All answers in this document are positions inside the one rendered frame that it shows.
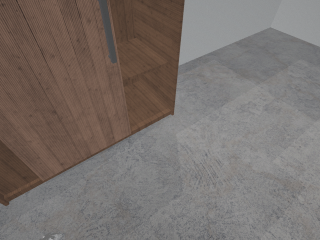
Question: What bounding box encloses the wardrobe door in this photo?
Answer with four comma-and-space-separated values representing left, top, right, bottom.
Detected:
0, 0, 131, 181
0, 140, 39, 196

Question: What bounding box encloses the handle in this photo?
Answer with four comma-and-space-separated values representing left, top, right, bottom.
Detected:
97, 0, 117, 64

